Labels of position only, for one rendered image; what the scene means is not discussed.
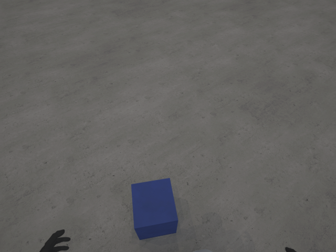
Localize carton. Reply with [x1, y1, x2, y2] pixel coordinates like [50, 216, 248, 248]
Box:
[131, 178, 178, 240]

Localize left robot hand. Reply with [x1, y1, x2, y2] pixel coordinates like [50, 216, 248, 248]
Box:
[40, 229, 70, 252]

